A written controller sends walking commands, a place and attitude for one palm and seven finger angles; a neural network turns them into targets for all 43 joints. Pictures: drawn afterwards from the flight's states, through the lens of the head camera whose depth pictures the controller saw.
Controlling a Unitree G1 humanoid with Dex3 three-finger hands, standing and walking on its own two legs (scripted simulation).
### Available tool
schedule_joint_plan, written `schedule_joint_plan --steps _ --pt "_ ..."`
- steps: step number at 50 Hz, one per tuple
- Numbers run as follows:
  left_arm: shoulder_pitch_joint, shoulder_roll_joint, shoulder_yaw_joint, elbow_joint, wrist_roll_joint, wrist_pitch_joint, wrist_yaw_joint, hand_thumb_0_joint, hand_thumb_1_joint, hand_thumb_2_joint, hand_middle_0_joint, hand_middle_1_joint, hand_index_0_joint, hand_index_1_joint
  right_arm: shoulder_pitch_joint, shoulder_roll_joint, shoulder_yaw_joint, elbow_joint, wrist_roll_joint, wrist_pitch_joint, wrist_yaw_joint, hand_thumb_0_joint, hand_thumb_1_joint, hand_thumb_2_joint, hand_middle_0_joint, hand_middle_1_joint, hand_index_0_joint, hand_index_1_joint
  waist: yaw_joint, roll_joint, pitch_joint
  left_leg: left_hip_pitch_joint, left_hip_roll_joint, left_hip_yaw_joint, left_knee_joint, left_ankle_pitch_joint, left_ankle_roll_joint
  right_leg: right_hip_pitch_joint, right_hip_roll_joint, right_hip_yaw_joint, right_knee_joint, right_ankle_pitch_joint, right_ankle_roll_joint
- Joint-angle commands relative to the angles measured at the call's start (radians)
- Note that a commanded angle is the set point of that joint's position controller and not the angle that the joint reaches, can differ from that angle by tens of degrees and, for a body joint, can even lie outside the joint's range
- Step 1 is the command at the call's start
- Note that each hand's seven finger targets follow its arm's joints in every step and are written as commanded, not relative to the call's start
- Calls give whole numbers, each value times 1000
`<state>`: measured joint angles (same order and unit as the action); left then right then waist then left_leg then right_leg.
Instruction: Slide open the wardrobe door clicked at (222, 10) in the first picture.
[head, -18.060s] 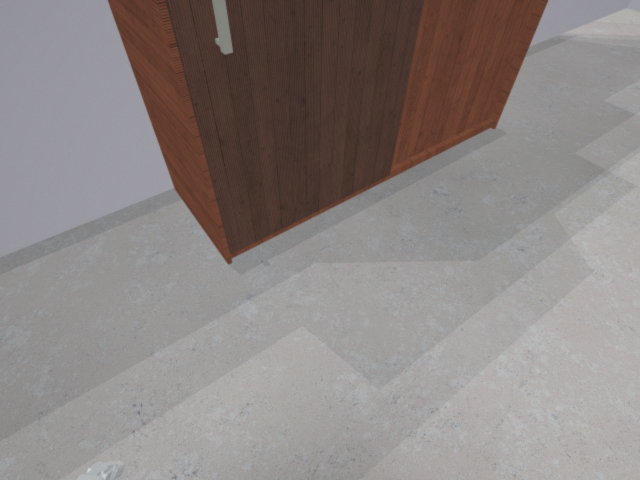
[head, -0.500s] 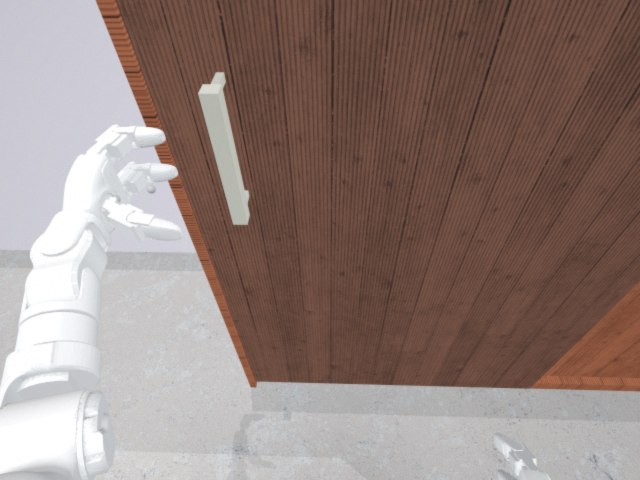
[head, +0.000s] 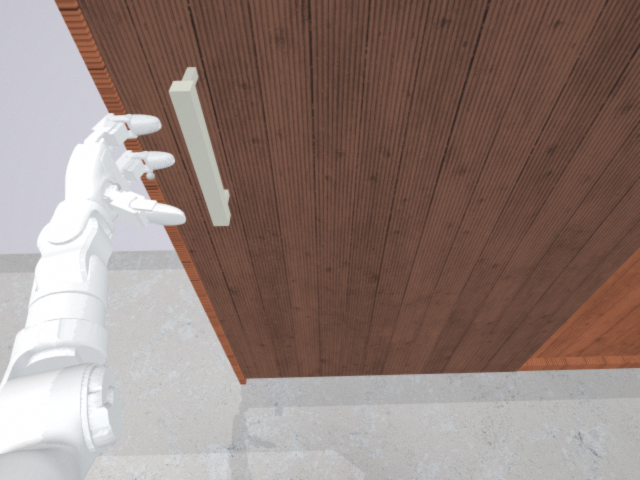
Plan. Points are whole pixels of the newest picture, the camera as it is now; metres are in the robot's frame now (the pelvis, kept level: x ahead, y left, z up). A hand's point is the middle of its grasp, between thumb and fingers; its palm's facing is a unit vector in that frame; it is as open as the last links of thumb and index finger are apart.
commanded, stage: move the hooked fingers beside the handle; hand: left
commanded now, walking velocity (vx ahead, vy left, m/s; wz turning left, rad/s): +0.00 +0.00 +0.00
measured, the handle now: (207, 154) +0.48 +0.16 +0.16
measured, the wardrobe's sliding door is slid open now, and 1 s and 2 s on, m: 0.00 0.00 0.00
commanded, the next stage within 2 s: feel for the door with the fingertips in 0.60 s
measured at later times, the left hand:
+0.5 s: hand (154, 177) +0.42 +0.21 +0.17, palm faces +0.05 -1.00 +0.00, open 13.9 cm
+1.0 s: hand (178, 178) +0.42 +0.18 +0.17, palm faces +0.04 -1.00 +0.00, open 14.0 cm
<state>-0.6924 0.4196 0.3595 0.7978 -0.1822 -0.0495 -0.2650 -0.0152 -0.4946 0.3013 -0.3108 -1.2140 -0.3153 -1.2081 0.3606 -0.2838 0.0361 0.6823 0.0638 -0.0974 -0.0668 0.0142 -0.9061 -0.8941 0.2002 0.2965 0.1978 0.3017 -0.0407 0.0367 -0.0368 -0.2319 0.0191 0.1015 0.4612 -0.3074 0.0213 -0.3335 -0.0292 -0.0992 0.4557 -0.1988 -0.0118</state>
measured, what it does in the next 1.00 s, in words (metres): stands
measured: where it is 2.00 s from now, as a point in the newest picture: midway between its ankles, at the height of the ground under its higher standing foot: outside the picture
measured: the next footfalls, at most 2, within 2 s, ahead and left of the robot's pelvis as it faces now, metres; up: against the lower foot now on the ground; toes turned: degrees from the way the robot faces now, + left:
none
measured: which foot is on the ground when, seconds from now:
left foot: down 0.00-1.00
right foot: down 0.00-1.00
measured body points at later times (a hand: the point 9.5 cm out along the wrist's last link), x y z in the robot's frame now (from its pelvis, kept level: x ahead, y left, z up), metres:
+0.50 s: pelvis -0.01 +0.00 +0.00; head +0.01 -0.01 +0.45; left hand +0.41 +0.26 +0.17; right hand +0.11 -0.25 -0.11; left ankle -0.05 +0.10 -0.74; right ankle +0.02 -0.11 -0.74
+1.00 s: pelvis -0.01 +0.00 +0.00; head +0.01 -0.01 +0.45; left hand +0.42 +0.23 +0.17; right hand +0.10 -0.25 -0.11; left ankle -0.05 +0.10 -0.74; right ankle +0.02 -0.11 -0.74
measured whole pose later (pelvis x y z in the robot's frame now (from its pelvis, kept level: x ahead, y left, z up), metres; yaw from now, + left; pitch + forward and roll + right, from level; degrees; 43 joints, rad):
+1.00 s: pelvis -0.01 +0.00 +0.00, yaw +1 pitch +4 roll +0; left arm -0.71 0.33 0.27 0.75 -0.18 -0.04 -0.18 -0.02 -0.50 0.30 -0.30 -1.20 -0.30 -1.20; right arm 0.31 -0.27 0.04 0.68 0.06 -0.11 -0.06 0.01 -0.91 -0.89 0.20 0.30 0.20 0.30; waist -0.03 0.04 -0.04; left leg -0.23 0.01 0.09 0.46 -0.30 0.02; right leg -0.32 -0.04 -0.11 0.46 -0.20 -0.01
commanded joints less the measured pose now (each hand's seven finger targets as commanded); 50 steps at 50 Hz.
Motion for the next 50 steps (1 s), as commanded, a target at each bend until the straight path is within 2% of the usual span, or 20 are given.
schedule_joint_plan --steps 1,4,9,12,15,19,21,22,25,27,29,30,33,35,41,42,45,47,49,50 --pt "-456 277 45 -236 -20 -64 2 0 -500 300 -300 -1200 -300 -1200 -22 -142 -46 -127 3 -49 -17 0 -900 -900 200 300 200 300 3 -18 -305 26 4 -84 -44 330 12 221 13 64 -3 317 -19" --pt "-471 274 35 -263 -19 -72 -1 0 -500 300 -300 -1200 -300 -1200 -32 -137 -43 -134 4 -49 -19 0 -900 -900 200 300 200 300 7 37 -322 47 1 -84 -41 332 12 222 12 70 -4 310 -22" --pt "-480 208 -11 -243 -32 -61 -4 0 -500 300 -300 -1200 -300 -1200 -35 -135 -42 -128 6 -54 -20 0 -900 -900 200 300 200 300 -6 5 -298 62 5 -96 -40 341 9 186 17 57 -6 298 -22" --pt "-448 254 24 -192 -23 -51 7 0 -500 300 -300 -1200 -300 -1200 -32 -144 -41 -123 5 -46 -19 0 -900 -900 200 300 200 300 3 -34 -277 28 4 -93 -41 309 11 190 13 56 -6 278 -22" --pt "-476 217 -7 -224 -15 -58 14 0 -500 300 -300 -1200 -300 -1200 -46 -133 -38 -132 6 -47 -16 0 -900 -900 200 300 200 300 0 20 -289 42 0 -93 -37 325 6 182 12 59 0 287 -24" --pt "-495 201 -16 -238 -24 -68 21 0 -500 300 -300 -1200 -300 -1200 -48 -131 -38 -136 6 -48 -16 0 -900 -900 200 300 200 300 -4 -28 -309 56 4 -100 -36 337 6 190 16 58 1 293 -22" --pt "-515 201 -16 -234 -20 -70 28 0 -500 300 -300 -1200 -300 -1200 -53 -130 -35 -133 5 -51 -17 0 -900 -900 200 300 200 300 -2 -1 -292 47 2 -101 -41 323 4 182 14 59 1 282 -24" --pt "-488 243 17 -232 -12 -72 34 0 -500 300 -300 -1200 -300 -1200 -49 -134 -38 -134 3 -48 -17 0 -900 -900 200 300 200 300 10 -8 -309 51 4 -100 -37 339 6 196 13 59 4 288 -25" --pt "-475 200 -15 -235 -10 -65 33 0 -500 300 -300 -1200 -300 -1200 -55 -126 -35 -136 6 -48 -15 0 -900 -900 200 300 200 300 6 11 -298 46 3 -95 -42 338 2 194 13 60 1 293 -24" --pt "-452 223 9 -219 -14 -66 35 0 -500 300 -300 -1200 -300 -1200 -52 -132 -38 -137 4 -48 -14 0 -900 -900 200 300 200 300 12 -37 -291 36 5 -97 -43 334 7 207 13 58 0 295 -23" --pt "-436 255 42 -263 -16 -71 33 0 -500 300 -300 -1200 -300 -1200 -55 -132 -39 -145 3 -48 -14 0 -900 -900 200 300 200 300 27 -26 -330 43 3 -92 -47 353 6 240 13 64 3 318 -24" --pt "-421 221 16 -259 -19 -67 27 0 -500 300 -300 -1200 -300 -1200 -63 -128 -36 -147 4 -49 -14 0 -900 -900 200 300 200 300 23 -14 -323 40 2 -87 -47 346 6 238 11 66 2 322 -23" --pt "-433 229 11 -244 -17 -58 22 0 -500 300 -300 -1200 -300 -1200 -58 -132 -36 -139 8 -45 -16 0 -900 -900 200 300 200 300 7 -19 -269 29 4 -87 -51 317 10 209 14 62 -8 295 -22" --pt "-453 210 -2 -293 -21 -63 20 0 -500 300 -300 -1200 -300 -1200 -61 -128 -39 -145 6 -50 -16 0 -900 -900 200 300 200 300 11 24 -317 60 2 -90 -48 335 5 215 13 64 -6 299 -25" --pt "-505 125 -63 -281 -35 -49 40 0 -500 300 -300 -1200 -300 -1200 -63 -125 -38 -122 8 -61 -18 0 -900 -900 200 300 200 300 -10 -9 -273 58 0 -100 -52 279 5 170 17 54 -19 242 -22" --pt "-472 164 -30 -259 -27 -46 52 0 -500 300 -300 -1200 -300 -1200 -62 -130 -40 -123 7 -58 -18 0 -900 -900 200 300 200 300 5 -30 -271 46 2 -101 -51 271 8 180 16 56 -18 229 -23" --pt "-504 117 -69 -277 -11 -50 74 0 -500 300 -300 -1200 -300 -1200 -68 -120 -39 -121 5 -59 -12 0 -900 -900 200 300 200 300 -1 8 -292 58 -2 -95 -49 291 6 181 14 60 -12 251 -23" --pt "-477 158 -32 -274 -4 -57 91 0 -500 300 -300 -1200 -300 -1200 -62 -125 -40 -122 0 -57 -10 0 -900 -900 200 300 200 300 15 -33 -314 54 1 -100 -46 324 5 211 14 58 -3 276 -24" --pt "-483 102 -66 -273 -6 -56 96 0 -500 300 -300 -1200 -300 -1200 -74 -113 -36 -127 2 -57 -6 0 -900 -900 200 300 200 300 10 -4 -296 52 -1 -91 -46 331 3 204 15 61 -3 295 -23" --pt "-486 106 -59 -256 -6 -55 102 0 -500 300 -300 -1200 -300 -1200 -67 -115 -37 -121 1 -55 -5 0 -900 -900 200 300 200 300 6 -42 -291 43 0 -92 -45 323 5 205 16 59 -4 296 -21"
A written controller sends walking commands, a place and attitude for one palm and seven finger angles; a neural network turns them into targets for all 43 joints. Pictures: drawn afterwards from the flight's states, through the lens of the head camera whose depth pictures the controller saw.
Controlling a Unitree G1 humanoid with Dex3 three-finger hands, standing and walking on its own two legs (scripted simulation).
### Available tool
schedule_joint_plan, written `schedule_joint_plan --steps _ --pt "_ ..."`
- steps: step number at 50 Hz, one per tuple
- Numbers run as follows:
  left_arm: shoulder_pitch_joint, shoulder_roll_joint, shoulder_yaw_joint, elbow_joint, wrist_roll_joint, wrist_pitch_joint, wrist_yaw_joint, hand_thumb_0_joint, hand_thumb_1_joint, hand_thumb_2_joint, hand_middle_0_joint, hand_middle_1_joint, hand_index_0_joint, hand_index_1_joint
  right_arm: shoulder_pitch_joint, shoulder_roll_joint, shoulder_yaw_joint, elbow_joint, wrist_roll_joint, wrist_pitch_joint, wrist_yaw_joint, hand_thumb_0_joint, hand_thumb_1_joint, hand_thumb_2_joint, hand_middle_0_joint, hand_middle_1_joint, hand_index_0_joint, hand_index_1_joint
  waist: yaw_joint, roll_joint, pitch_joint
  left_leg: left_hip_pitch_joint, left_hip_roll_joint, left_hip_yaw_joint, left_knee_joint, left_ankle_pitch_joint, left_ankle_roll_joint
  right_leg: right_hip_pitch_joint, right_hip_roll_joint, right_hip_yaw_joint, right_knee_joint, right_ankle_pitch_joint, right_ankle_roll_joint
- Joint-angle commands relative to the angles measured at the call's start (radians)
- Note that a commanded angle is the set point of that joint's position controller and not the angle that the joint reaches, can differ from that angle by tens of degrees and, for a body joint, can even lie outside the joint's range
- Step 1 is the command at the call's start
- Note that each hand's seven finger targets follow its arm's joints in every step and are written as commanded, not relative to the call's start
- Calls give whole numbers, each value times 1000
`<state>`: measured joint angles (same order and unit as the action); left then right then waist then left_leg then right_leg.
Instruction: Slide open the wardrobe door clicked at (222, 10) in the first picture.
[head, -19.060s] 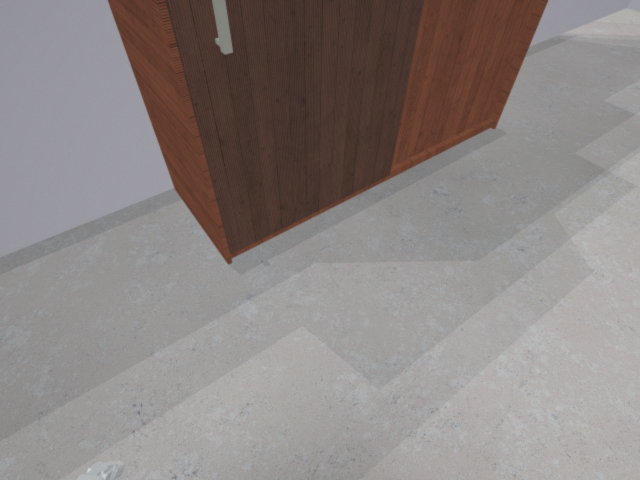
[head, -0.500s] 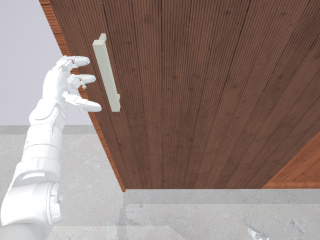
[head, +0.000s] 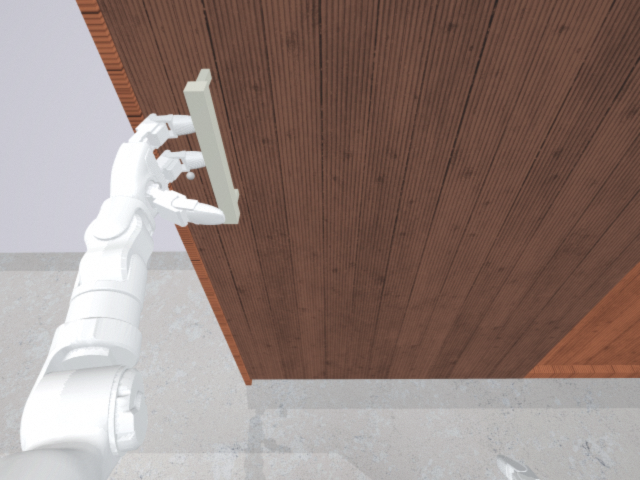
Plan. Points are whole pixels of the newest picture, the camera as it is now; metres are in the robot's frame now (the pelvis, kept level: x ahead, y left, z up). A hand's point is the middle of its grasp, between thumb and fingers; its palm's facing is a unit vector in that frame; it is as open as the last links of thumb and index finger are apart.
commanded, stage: feel for the door with the fingertips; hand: left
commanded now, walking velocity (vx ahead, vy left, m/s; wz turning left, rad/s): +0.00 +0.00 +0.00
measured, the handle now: (219, 153) +0.49 +0.15 +0.16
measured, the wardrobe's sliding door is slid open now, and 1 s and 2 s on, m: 0.00 0.00 0.00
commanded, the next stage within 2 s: slide the fingers in behind the handle in 0.34 s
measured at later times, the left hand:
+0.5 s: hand (198, 168) +0.45 +0.17 +0.17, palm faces +0.05 -1.00 +0.00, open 13.7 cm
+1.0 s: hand (195, 177) +0.43 +0.17 +0.17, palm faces +0.04 -1.00 +0.01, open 13.9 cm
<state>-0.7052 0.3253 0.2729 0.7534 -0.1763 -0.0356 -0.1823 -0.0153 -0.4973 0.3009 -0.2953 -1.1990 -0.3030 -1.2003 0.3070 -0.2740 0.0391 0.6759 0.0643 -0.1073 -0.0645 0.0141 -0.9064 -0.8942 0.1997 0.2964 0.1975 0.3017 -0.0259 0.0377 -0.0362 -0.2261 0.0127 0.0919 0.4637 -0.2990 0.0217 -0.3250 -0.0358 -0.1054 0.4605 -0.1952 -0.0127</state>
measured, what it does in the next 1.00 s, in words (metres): stands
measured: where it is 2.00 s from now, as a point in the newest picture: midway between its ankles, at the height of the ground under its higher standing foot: outside the picture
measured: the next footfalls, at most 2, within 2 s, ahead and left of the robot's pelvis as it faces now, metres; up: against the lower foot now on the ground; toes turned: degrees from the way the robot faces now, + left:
none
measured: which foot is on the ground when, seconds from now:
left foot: down 0.00-1.00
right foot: down 0.00-1.00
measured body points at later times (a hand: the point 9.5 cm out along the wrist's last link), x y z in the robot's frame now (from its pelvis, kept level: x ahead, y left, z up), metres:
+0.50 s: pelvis +0.00 -0.01 +0.00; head +0.02 -0.02 +0.45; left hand +0.44 +0.22 +0.17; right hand +0.08 -0.26 -0.12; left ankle -0.04 +0.10 -0.74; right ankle +0.02 -0.11 -0.74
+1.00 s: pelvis -0.01 +0.00 +0.00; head +0.01 -0.01 +0.45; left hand +0.42 +0.22 +0.17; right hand +0.09 -0.26 -0.11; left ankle -0.04 +0.10 -0.74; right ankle +0.02 -0.11 -0.74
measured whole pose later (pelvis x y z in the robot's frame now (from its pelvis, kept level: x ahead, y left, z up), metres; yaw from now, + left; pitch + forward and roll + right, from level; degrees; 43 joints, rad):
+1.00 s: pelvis -0.01 +0.00 +0.00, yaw +0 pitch +4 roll +0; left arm -0.72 0.32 0.28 0.80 -0.17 -0.07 -0.16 -0.02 -0.50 0.30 -0.30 -1.20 -0.30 -1.20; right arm 0.32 -0.27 0.04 0.68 0.06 -0.11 -0.06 0.01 -0.91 -0.89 0.20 0.30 0.20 0.30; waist -0.03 0.03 -0.03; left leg -0.24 0.02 0.10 0.48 -0.30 0.02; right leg -0.34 -0.03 -0.10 0.47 -0.19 -0.02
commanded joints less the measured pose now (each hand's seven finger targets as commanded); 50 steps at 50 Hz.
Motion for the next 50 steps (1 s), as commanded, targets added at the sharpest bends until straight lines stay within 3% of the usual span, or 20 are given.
schedule_joint_plan --steps 1,4,9,11,12,13,17,18,20,22,23,28,35,36,38,42,46,48,49,50 --pt "-469 219 45 -213 -10 -70 26 0 -500 300 -300 -1200 -300 -1200 -11 -127 -43 -116 1 -44 -7 0 -900 -900 200 300 200 300 -3 -63 -300 28 6 -82 -50 313 5 208 22 66 -6 296 -20" --pt "-507 209 29 -229 6 -75 43 0 -500 300 -300 -1200 -300 -1200 -17 -122 -40 -120 0 -40 -5 0 -900 -900 200 300 200 300 -6 -7 -293 35 4 -81 -52 304 3 193 21 69 -6 280 -21" --pt "-502 275 95 -202 13 -87 61 0 -500 300 -300 -1200 -300 -1200 -6 -124 -42 -119 -6 -36 -7 0 -900 -900 200 300 200 300 3 -70 -342 19 3 -72 -47 317 11 254 21 81 0 327 -16" --pt "-520 227 45 -207 17 -93 46 0 -500 300 -300 -1200 -300 -1200 -9 -119 -41 -120 -3 -39 -6 0 -900 -900 200 300 200 300 -6 -28 -336 25 1 -66 -47 317 9 241 20 80 0 332 -18" --pt "-495 251 63 -184 22 -94 45 0 -500 300 -300 -1200 -300 -1200 -3 -124 -44 -118 -2 -35 -6 0 -900 -900 200 300 200 300 -2 -29 -330 25 4 -68 -44 322 9 239 19 77 1 325 -20" --pt "-511 215 32 -177 17 -94 38 0 -500 300 -300 -1200 -300 -1200 -4 -120 -40 -116 -1 -36 -6 0 -900 -900 200 300 200 300 -15 -32 -307 26 3 -68 -47 316 10 222 22 75 -5 322 -18" --pt "-543 258 64 -123 6 -95 32 0 -500 300 -300 -1200 -300 -1200 9 -132 -43 -107 -1 -36 -11 0 -900 -900 200 300 200 300 -18 -55 -291 -3 2 -69 -47 257 14 213 20 79 -12 276 -16" --pt "-571 244 46 -106 9 -97 28 0 -500 300 -300 -1200 -300 -1200 13 -131 -40 -101 0 -36 -13 0 -900 -900 200 300 200 300 -34 -71 -277 -8 1 -71 -50 245 16 201 22 78 -15 267 -13" --pt "-609 239 32 -94 15 -105 25 0 -500 300 -300 -1200 -300 -1200 20 -128 -41 -94 1 -38 -12 0 -900 -900 200 300 200 300 -39 -26 -280 -9 -3 -67 -45 228 15 184 19 83 -17 252 -14" --pt "-649 231 20 -88 18 -118 28 0 -500 300 -300 -1200 -300 -1200 34 -132 -44 -91 -3 -41 -11 0 -900 -900 200 300 200 300 -46 -36 -299 1 -2 -75 -40 236 17 178 19 79 -11 249 -14" --pt "-632 262 52 -68 18 -122 30 0 -500 300 -300 -1200 -300 -1200 39 -133 -47 -86 -3 -43 -11 0 -900 -900 200 300 200 300 -41 -47 -314 -1 -3 -74 -36 237 18 187 22 82 -10 254 -13" --pt "-612 220 20 -62 10 -143 14 0 -500 300 -300 -1200 -300 -1200 39 -132 -44 -91 -2 -47 -4 0 -900 -900 200 300 200 300 -40 -25 -303 -3 -3 -76 -36 243 15 176 23 78 -5 256 -17" --pt "-537 302 95 -77 5 -145 10 0 -500 300 -300 -1200 -300 -1200 31 -140 -47 -107 -2 -47 -3 0 -900 -900 200 300 200 300 -11 -64 -324 -41 -2 -66 -44 209 20 222 21 90 -7 239 -14" --pt "-536 280 71 -103 7 -144 5 0 -500 300 -300 -1200 -300 -1200 22 -135 -45 -112 1 -47 -2 0 -900 -900 200 300 200 300 -11 -15 -328 -30 -3 -63 -44 220 17 220 21 90 -5 250 -17" --pt "-518 244 49 -121 3 -138 5 0 -500 300 -300 -1200 -300 -1200 17 -133 -45 -120 2 -48 1 0 -900 -900 200 300 200 300 -12 -15 -304 -16 1 -70 -47 237 15 203 24 80 -5 252 -20" --pt "-487 252 58 -171 -8 -121 8 0 -500 300 -300 -1200 -300 -1200 5 -136 -47 -130 2 -47 1 0 -900 -900 200 300 200 300 -4 -35 -310 -14 4 -69 -50 225 16 214 23 81 -11 235 -19" --pt "-513 210 31 -188 -9 -104 20 0 -500 300 -300 -1200 -300 -1200 -3 -126 -44 -122 3 -52 -3 0 -900 -900 200 300 200 300 -19 -30 -289 0 4 -70 -50 215 14 185 26 81 -20 222 -17" --pt "-532 230 40 -200 -4 -104 27 0 -500 300 -300 -1200 -300 -1200 -2 -129 -44 -118 2 -51 -6 0 -900 -900 200 300 200 300 -18 -38 -291 4 4 -78 -55 217 14 189 26 76 -19 214 -17" --pt "-542 175 -7 -208 -6 -101 26 0 -500 300 -300 -1200 -300 -1200 -12 -123 -41 -120 4 -54 -5 0 -900 -900 200 300 200 300 -26 -11 -288 22 4 -76 -53 223 12 170 27 77 -18 217 -18" --pt "-558 170 -7 -214 -7 -101 30 0 -500 300 -300 -1200 -300 -1200 -6 -122 -43 -115 2 -58 -4 0 -900 -900 200 300 200 300 -28 -19 -299 32 5 -81 -49 233 10 165 28 73 -16 223 -18"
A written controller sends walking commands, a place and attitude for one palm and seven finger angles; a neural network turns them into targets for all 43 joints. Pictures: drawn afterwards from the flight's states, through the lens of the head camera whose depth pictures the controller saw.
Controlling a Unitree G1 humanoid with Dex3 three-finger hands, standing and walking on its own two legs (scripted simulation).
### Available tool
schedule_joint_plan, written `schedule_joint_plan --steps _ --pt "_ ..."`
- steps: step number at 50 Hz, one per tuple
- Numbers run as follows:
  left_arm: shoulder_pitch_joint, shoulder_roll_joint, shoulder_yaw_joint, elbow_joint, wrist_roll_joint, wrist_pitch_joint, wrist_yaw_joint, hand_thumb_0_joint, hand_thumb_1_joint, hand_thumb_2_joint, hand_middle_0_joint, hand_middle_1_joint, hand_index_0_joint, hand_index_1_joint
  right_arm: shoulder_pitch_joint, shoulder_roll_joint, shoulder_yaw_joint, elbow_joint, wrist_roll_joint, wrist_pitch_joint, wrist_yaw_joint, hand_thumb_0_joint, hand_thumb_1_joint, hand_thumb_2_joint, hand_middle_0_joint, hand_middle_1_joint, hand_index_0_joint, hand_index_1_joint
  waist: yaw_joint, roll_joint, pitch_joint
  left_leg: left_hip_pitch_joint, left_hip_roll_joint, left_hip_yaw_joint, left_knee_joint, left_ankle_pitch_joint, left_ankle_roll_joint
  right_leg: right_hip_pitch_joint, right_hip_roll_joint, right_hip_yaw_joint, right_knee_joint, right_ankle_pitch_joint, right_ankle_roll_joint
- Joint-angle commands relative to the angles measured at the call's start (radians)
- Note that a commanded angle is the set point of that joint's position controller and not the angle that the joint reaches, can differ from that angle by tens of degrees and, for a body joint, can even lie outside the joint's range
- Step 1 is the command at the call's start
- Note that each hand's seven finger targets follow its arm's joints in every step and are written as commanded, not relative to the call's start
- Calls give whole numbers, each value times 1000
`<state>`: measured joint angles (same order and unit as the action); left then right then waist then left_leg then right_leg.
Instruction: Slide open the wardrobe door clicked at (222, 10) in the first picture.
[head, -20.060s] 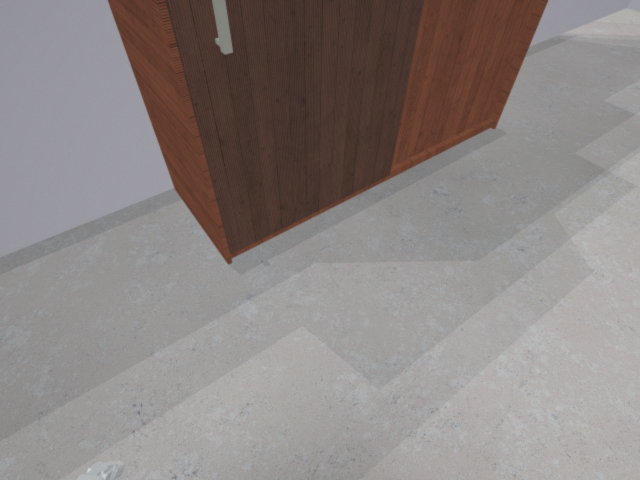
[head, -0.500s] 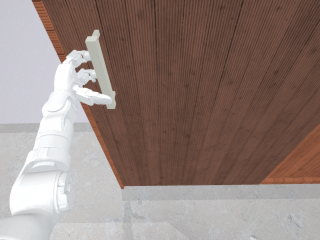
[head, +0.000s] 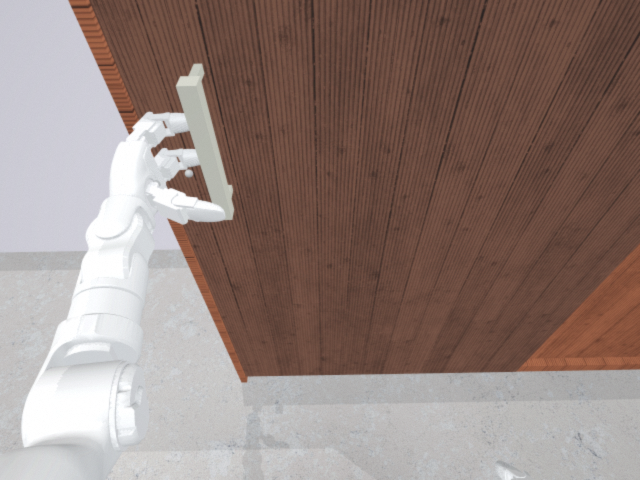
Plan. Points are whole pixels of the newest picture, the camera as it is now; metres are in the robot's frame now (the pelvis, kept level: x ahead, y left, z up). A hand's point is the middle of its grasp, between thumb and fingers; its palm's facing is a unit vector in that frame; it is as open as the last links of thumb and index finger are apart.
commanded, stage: slide the fingers in behind the handle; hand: left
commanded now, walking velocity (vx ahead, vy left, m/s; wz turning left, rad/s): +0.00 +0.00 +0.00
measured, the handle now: (212, 149) +0.50 +0.16 +0.16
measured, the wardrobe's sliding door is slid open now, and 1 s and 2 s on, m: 0.00 0.00 0.00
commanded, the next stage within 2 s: grip the handle and tug to test in 1.26 s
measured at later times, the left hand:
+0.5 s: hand (216, 169) +0.44 +0.14 +0.17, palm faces +0.03 -1.00 +0.01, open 13.9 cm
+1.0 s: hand (223, 170) +0.44 +0.13 +0.17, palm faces +0.05 -1.00 +0.00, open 14.1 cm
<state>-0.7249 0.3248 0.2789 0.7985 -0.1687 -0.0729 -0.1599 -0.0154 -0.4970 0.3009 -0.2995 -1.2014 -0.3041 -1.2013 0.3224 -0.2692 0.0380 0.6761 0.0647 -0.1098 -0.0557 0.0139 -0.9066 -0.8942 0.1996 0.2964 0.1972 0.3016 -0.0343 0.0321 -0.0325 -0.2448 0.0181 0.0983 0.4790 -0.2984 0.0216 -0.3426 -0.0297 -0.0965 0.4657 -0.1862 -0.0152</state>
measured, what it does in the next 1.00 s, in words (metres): stands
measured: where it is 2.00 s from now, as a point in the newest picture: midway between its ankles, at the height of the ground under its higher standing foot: outside the picture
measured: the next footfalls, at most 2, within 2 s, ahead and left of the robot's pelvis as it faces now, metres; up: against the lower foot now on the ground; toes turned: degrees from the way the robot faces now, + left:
none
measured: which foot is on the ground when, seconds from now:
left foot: down 0.00-1.00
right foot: down 0.00-1.00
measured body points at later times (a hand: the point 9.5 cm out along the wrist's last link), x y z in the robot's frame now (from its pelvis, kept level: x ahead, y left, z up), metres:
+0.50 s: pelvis +0.01 +0.00 +0.00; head +0.02 -0.01 +0.45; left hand +0.43 +0.20 +0.17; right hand +0.12 -0.24 -0.12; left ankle -0.03 +0.10 -0.74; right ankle +0.03 -0.11 -0.74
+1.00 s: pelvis +0.00 -0.01 +0.00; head +0.02 -0.02 +0.45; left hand +0.43 +0.19 +0.17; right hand +0.12 -0.25 -0.11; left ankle -0.03 +0.10 -0.74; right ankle +0.03 -0.11 -0.74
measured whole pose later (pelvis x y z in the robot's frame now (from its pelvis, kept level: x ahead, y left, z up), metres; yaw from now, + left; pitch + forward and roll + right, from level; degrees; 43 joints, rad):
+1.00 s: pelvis +0.00 -0.01 +0.00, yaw +0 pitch +3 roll +0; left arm -0.74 0.22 0.19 0.74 -0.15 -0.03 -0.04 -0.02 -0.50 0.30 -0.28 -1.20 -0.27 -1.20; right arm 0.29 -0.25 0.03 0.69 0.05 -0.10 -0.05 0.01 -0.91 -0.89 0.20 0.30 0.20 0.30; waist -0.02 0.04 -0.02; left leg -0.21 0.02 0.09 0.45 -0.29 0.01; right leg -0.31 -0.03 -0.10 0.45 -0.19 -0.02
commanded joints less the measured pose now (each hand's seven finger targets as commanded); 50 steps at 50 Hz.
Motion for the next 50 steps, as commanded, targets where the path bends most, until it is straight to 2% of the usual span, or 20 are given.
schedule_joint_plan --steps 1,4,8,10,12,15,17,21,22,24,30,33,34,36,37,39,43,45,47,50 --pt "-518 171 -7 -243 -14 -59 11 0 -500 300 -300 -1200 -300 -1200 -21 -127 -43 -113 2 -56 -13 0 -900 -900 200 300 200 300 -14 -10 -307 50 -1 -85 -62 239 9 186 22 66 -20 220 -17" --pt "-514 153 -15 -239 -9 -52 23 0 -500 300 -300 -1200 -300 -1200 -24 -123 -40 -111 -1 -54 -9 0 -900 -900 200 300 200 300 -8 2 -310 58 -1 -88 -60 278 5 189 21 62 -12 250 -19" --pt "-489 151 -8 -229 -3 -44 39 0 -500 300 -300 -1200 -300 -1200 -22 -124 -41 -111 -3 -47 -5 0 -900 -900 200 300 200 300 -4 -44 -306 50 1 -90 -59 314 2 199 22 56 -4 276 -18" --pt "-501 119 -30 -273 1 -44 47 0 -500 300 -300 -1200 -300 -1200 -29 -116 -43 -117 -5 -48 1 0 -900 -900 200 300 200 300 3 -1 -336 76 2 -90 -53 348 -5 197 22 56 3 291 -20" --pt "-474 132 -10 -255 0 -37 59 0 -500 300 -300 -1200 -300 -1200 -26 -121 -44 -117 -8 -42 2 0 -900 -900 200 300 200 300 7 -43 -323 66 4 -91 -52 360 -4 207 22 52 4 301 -18" --pt "-487 103 -28 -312 6 -37 73 0 -500 300 -300 -1200 -300 -1200 -38 -110 -44 -122 -7 -41 6 0 -900 -900 200 300 200 300 10 -23 -339 79 4 -86 -53 373 -6 215 23 56 5 314 -18" --pt "-445 113 -14 -309 7 -31 82 0 -500 300 -300 -1200 -300 -1200 -37 -113 -46 -123 -10 -37 8 0 -900 -900 200 300 200 300 18 -59 -345 76 7 -85 -53 398 -5 235 23 54 6 335 -17" --pt "-441 93 -24 -350 13 -18 91 0 -500 300 -300 -1200 -300 -1200 -48 -105 -46 -125 -9 -32 10 0 -900 -900 200 300 200 300 20 -30 -343 79 4 -77 -58 389 -6 241 23 57 1 337 -17" --pt "-437 102 -24 -349 17 -15 94 0 -500 300 -300 -1200 -300 -1200 -48 -109 -47 -126 -10 -27 7 0 -900 -900 200 300 200 300 18 -47 -339 80 5 -79 -58 388 -4 245 23 55 0 332 -17" --pt "-462 48 -63 -377 11 -9 95 0 -500 300 -300 -1200 -300 -1200 -54 -101 -45 -126 -10 -30 9 0 -900 -900 200 300 200 300 7 -46 -334 90 4 -79 -61 388 -4 239 25 54 -5 338 -15" --pt "-475 62 -60 -338 19 14 112 0 -500 300 -300 -1200 -300 -1200 -63 -100 -40 -115 -8 -20 1 0 -900 -900 200 300 200 300 0 -43 -282 59 -3 -75 -75 291 3 224 23 60 -26 274 -15" --pt "-507 89 -40 -356 20 0 121 0 -500 300 -300 -1200 -300 -1200 -66 -101 -39 -120 -11 -22 -3 0 -900 -900 200 300 200 300 8 -51 -313 59 -6 -80 -78 291 4 252 21 61 -23 275 -16" --pt "-503 54 -68 -368 22 -6 118 0 -500 300 -300 -1200 -300 -1200 -71 -96 -40 -123 -11 -25 -1 0 -900 -900 200 300 200 300 8 -33 -335 75 -7 -74 -73 303 4 256 21 64 -20 290 -17" --pt "-498 20 -90 -349 17 -8 115 0 -500 300 -300 -1200 -300 -1200 -68 -93 -39 -118 -10 -31 1 0 -900 -900 200 300 200 300 2 -20 -321 83 -6 -72 -67 317 2 239 22 62 -20 305 -17" --pt "-481 39 -76 -321 16 -10 114 0 -500 300 -300 -1200 -300 -1200 -62 -100 -40 -117 -10 -28 1 0 -900 -900 200 300 200 300 5 -69 -314 68 -5 -76 -69 310 5 250 22 59 -22 299 -17" --pt "-519 29 -90 -329 14 -17 111 0 -500 300 -300 -1200 -300 -1200 -64 -99 -40 -116 -9 -30 0 0 -900 -900 200 300 200 300 -5 -70 -314 69 -6 -74 -72 288 8 243 24 63 -26 290 -13" --pt "-519 59 -70 -312 16 -27 108 0 -500 300 -300 -1200 -300 -1200 -65 -102 -38 -112 -9 -33 0 0 -900 -900 200 300 200 300 0 -38 -312 64 -10 -74 -73 280 8 245 22 67 -26 282 -16" --pt "-539 18 -108 -312 16 -30 102 0 -500 300 -300 -1200 -300 -1200 -69 -97 -36 -113 -7 -35 0 0 -900 -900 200 300 200 300 -9 -36 -306 63 -11 -73 -74 266 7 237 22 66 -28 274 -15" --pt "-527 34 -92 -295 15 -34 106 0 -500 300 -300 -1200 -300 -1200 -63 -103 -41 -113 -8 -37 -1 0 -900 -900 200 300 200 300 -5 -63 -303 65 -8 -78 -72 276 10 234 24 62 -26 272 -15" --pt "-550 36 -91 -303 17 -38 107 0 -500 300 -300 -1200 -300 -1200 -59 -99 -40 -105 -8 -41 -1 0 -900 -900 200 300 200 300 -8 -34 -324 75 -10 -77 -70 279 7 232 24 65 -26 277 -15"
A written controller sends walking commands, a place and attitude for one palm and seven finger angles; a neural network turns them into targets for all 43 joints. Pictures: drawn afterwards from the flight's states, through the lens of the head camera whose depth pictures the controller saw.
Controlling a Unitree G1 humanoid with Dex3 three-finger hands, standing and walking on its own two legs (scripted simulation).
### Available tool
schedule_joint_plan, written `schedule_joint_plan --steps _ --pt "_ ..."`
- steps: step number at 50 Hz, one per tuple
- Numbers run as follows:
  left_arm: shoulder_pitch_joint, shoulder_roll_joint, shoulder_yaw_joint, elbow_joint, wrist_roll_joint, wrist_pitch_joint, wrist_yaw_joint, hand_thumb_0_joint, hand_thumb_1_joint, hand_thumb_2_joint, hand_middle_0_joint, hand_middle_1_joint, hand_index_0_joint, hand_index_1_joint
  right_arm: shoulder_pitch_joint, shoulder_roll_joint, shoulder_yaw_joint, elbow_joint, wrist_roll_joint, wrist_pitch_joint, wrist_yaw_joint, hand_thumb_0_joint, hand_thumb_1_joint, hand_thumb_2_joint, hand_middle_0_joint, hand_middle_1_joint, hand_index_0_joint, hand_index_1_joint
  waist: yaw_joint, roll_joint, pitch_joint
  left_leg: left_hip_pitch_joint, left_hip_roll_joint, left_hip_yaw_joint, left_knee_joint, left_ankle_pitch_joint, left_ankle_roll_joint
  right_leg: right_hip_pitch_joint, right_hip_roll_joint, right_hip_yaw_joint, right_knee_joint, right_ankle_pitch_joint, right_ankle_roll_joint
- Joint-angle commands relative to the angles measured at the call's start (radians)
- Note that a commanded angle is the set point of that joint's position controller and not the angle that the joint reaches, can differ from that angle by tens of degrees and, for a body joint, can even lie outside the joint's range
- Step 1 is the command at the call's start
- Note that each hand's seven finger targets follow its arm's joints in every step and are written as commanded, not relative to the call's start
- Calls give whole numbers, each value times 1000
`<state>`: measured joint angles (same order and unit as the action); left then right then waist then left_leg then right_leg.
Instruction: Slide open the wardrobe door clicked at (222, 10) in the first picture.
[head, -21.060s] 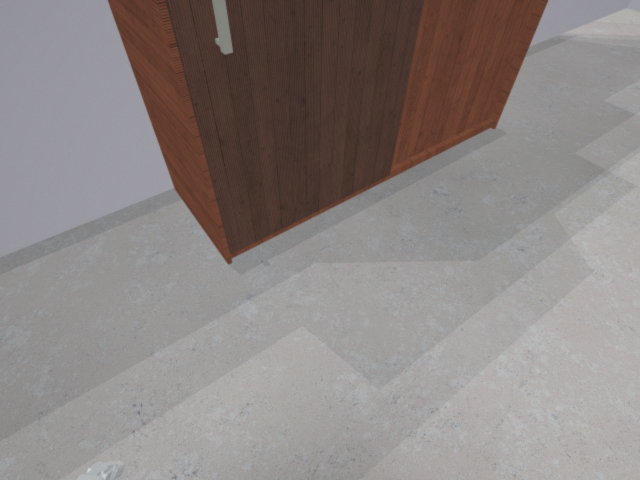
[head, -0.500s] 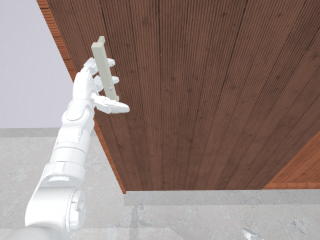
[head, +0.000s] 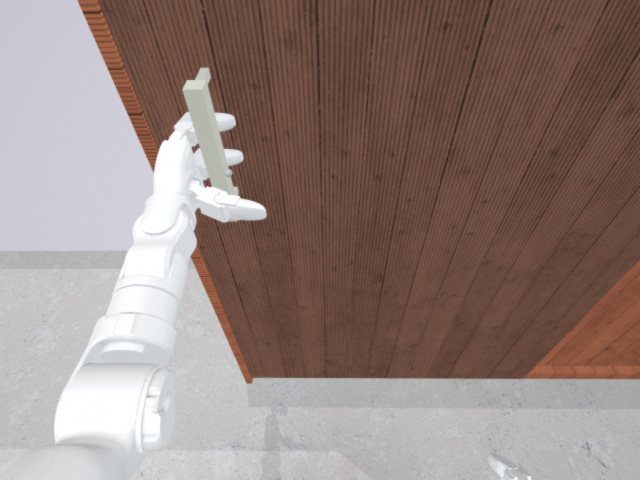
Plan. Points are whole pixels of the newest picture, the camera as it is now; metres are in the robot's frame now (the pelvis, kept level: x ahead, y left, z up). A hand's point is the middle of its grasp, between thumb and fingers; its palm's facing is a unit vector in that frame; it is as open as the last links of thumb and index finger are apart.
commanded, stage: slide the fingers in behind the handle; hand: left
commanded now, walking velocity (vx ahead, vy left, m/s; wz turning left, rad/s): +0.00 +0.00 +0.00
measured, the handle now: (218, 151) +0.50 +0.16 +0.16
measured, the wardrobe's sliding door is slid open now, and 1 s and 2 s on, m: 0.00 0.00 0.00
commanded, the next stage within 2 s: grip the handle and tug to test in 0.26 s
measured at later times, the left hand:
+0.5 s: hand (228, 170) +0.44 +0.13 +0.17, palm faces +0.03 -1.00 +0.00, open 13.7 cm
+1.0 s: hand (226, 169) +0.45 +0.14 +0.17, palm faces +0.03 -1.00 +0.00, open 6.2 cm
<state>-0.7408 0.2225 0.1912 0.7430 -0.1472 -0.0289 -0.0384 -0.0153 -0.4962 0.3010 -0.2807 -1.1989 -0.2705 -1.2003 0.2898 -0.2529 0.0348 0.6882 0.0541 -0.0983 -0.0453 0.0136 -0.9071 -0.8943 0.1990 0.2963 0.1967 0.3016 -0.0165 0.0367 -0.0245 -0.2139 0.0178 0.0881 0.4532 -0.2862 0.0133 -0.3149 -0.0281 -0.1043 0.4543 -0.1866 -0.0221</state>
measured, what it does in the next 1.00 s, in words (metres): stands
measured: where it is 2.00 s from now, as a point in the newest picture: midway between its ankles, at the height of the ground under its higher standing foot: outside the picture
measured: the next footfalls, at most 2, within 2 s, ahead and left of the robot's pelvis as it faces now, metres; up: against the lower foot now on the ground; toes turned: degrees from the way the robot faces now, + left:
none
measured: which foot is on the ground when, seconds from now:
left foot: down 0.00-1.00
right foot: down 0.00-1.00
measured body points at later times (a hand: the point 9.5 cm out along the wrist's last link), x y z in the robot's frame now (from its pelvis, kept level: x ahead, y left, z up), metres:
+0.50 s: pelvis +0.00 +0.01 +0.00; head +0.02 -0.01 +0.45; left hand +0.43 +0.19 +0.17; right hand +0.11 -0.24 -0.12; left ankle -0.03 +0.11 -0.74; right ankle +0.03 -0.11 -0.74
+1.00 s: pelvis +0.00 +0.01 +0.00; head +0.02 +0.00 +0.45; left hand +0.44 +0.19 +0.17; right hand +0.12 -0.23 -0.12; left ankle -0.03 +0.11 -0.74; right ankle +0.03 -0.11 -0.74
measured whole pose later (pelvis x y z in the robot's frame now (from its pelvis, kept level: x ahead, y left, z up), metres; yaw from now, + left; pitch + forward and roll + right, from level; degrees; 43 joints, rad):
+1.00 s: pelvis +0.00 +0.01 +0.00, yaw +0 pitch +3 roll +0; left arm -0.77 0.21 0.18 0.76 -0.14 -0.03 -0.04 0.00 0.60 0.77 -0.41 -1.36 -0.39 -1.36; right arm 0.29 -0.24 0.04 0.69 0.05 -0.10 -0.04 0.01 -0.91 -0.89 0.20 0.30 0.20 0.30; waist -0.01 0.03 -0.03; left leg -0.23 0.01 0.09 0.46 -0.29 0.02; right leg -0.32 -0.04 -0.10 0.45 -0.19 -0.01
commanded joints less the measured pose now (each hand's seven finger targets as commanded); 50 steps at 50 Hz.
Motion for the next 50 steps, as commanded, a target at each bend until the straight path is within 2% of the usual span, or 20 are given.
schedule_joint_plan --steps 1,3,5,7,10,12,14,15,18,22,24,26,28,32,35,37,43,45,48,50 --pt "-532 116 -18 -238 -10 -79 -16 0 -500 300 -300 -1200 -300 -1200 -25 -115 -35 -118 1 -54 -10 0 -900 -900 200 300 200 300 -29 -69 -330 39 -10 -66 -43 267 17 208 23 72 -14 285 -6" --pt "-525 156 10 -243 -9 -85 -17 0 -500 300 -300 -1200 -300 -1200 -23 -120 -38 -118 1 -53 -10 0 -900 -900 200 300 200 300 -22 -72 -339 33 -10 -65 -46 271 19 225 22 74 -14 289 -6" --pt "-528 137 -3 -251 -9 -86 -23 0 -500 300 -300 -1200 -300 -1200 -28 -115 -36 -120 2 -55 -8 0 -900 -900 200 300 200 300 -22 -29 -336 38 -13 -60 -44 273 17 217 21 77 -14 294 -8" --pt "-513 165 17 -232 -5 -88 -19 0 -500 300 -300 -1200 -300 -1200 -20 -121 -38 -117 0 -52 -9 0 -900 -900 200 300 200 300 -18 -71 -330 30 -9 -66 -48 278 17 226 21 70 -14 291 -8" --pt "-541 111 -27 -247 -9 -89 -20 0 -500 300 -300 -1200 -300 -1200 -25 -114 -34 -119 1 -57 -7 0 -900 -900 200 300 200 300 -29 -44 -320 41 -9 -69 -50 267 14 198 24 69 -16 273 -8" --pt "-521 148 6 -198 -7 -85 -16 0 -500 300 -300 -1200 -300 -1200 -20 -122 -37 -114 1 -55 -10 0 -900 -900 200 300 200 300 -24 -82 -298 25 -7 -71 -51 246 17 196 23 69 -21 252 -6" --pt "-557 171 16 -209 -3 -88 -16 0 -500 300 -300 -1200 -300 -1200 -22 -121 -35 -111 2 -55 -13 0 -900 -900 200 300 200 300 -27 -59 -308 18 -10 -68 -54 221 17 197 22 75 -23 233 -6" --pt "-561 137 -12 -196 -1 -84 -18 0 -500 300 -300 -1200 -300 -1200 -23 -117 -32 -112 2 -56 -12 0 -900 -900 200 300 200 300 -31 -45 -299 18 -11 -69 -55 215 16 186 22 74 -23 227 -7" --pt "-553 152 9 -214 -3 -94 -13 0 -500 300 -300 -1200 -300 -1200 -14 -119 -36 -113 -2 -59 -8 0 -900 -900 200 300 200 300 -20 -34 -343 44 -10 -73 -47 274 14 199 23 71 -12 269 -10" --pt "-517 131 -5 -211 -5 -92 -17 0 -313 380 -320 -1227 -320 -1227 -11 -119 -39 -118 -2 -57 -3 0 -900 -900 200 300 200 300 -20 -76 -338 41 -5 -71 -45 304 12 208 25 65 -7 296 -9" --pt "-512 152 15 -218 -4 -90 -15 0 -220 420 -330 -1240 -330 -1240 -15 -120 -37 -116 -1 -55 -2 0 -900 -900 200 300 200 300 -14 -46 -325 35 -7 -68 -48 295 10 202 26 69 -10 289 -10" --pt "-538 112 -22 -227 -2 -85 -16 0 -127 460 -340 -1253 -340 -1253 -18 -116 -37 -119 1 -55 -2 0 -900 -900 200 300 200 300 -24 -48 -318 36 -6 -70 -50 272 9 187 26 68 -12 269 -9" --pt "-546 124 -18 -218 4 -84 -8 0 -33 500 -350 -1267 -350 -1267 -17 -118 -36 -117 1 -53 -4 0 -900 -900 200 300 200 300 -22 -31 -306 39 -4 -78 -55 267 7 174 26 63 -13 244 -12" --pt "-548 87 -50 -231 6 -82 -5 0 153 580 -370 -1293 -370 -1293 -13 -117 -39 -115 -3 -54 -3 0 -900 -900 200 300 200 300 -29 -55 -326 55 -2 -79 -49 289 6 176 26 60 -10 259 -10" --pt "-543 90 -39 -233 2 -78 -4 0 293 640 -385 -1313 -385 -1313 -15 -115 -38 -112 -3 -55 -1 0 -900 -900 200 300 200 300 -24 -43 -335 58 -4 -77 -45 300 5 176 28 64 -9 274 -10" --pt "-527 100 -32 -225 3 -77 -4 0 387 680 -395 -1327 -395 -1327 -10 -119 -41 -112 -5 -52 -1 0 -900 -900 200 300 200 300 -22 -71 -329 56 -2 -79 -45 313 6 183 28 59 -8 281 -10" --pt "-539 104 -33 -246 5 -74 -7 0 667 800 -425 -1367 -425 -1367 -16 -115 -38 -114 -4 -48 0 0 -900 -900 200 300 200 300 -23 -28 -343 65 -4 -80 -42 337 2 185 28 59 -4 294 -13" --pt "-527 91 -34 -212 -1 -64 -9 0 760 840 -435 -1380 -435 -1380 -14 -116 -37 -111 -4 -46 0 0 -900 -900 200 300 200 300 -25 -78 -318 46 -3 -81 -43 315 4 179 30 57 -7 286 -11" --pt "-543 130 -7 -214 1 -66 -9 0 900 900 -450 -1400 -450 -1400 -14 -119 -36 -115 -5 -44 -4 0 -900 -900 200 300 200 300 -21 -72 -323 35 -7 -79 -47 296 9 193 27 62 -9 280 -10" --pt "-545 121 -13 -233 2 -70 -13 0 900 900 -450 -1400 -450 -1400 -19 -114 -35 -119 -5 -44 -3 0 -900 -900 200 300 200 300 -19 -38 -340 48 -9 -76 -42 318 6 197 26 64 -4 298 -13"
